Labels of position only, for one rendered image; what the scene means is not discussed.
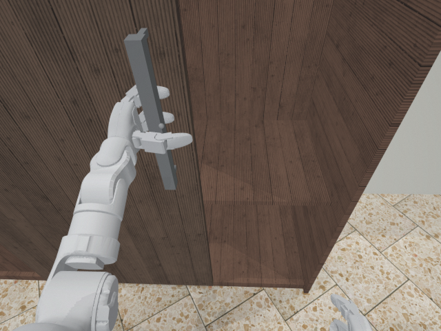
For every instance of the robot right hand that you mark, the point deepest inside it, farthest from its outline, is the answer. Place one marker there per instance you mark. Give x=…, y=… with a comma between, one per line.
x=348, y=309

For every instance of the handle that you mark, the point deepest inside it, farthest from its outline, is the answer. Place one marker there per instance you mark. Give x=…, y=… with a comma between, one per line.
x=141, y=65

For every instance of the wardrobe door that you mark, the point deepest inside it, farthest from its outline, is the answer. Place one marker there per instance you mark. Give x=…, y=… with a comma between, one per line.
x=9, y=262
x=63, y=67

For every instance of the robot left upper arm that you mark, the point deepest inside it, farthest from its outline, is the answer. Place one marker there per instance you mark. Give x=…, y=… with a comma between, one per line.
x=78, y=301

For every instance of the robot left forearm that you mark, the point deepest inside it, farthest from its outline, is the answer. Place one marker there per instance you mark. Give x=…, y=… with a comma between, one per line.
x=92, y=240

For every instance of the robot left hand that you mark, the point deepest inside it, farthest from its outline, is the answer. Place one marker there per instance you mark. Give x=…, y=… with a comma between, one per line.
x=125, y=122

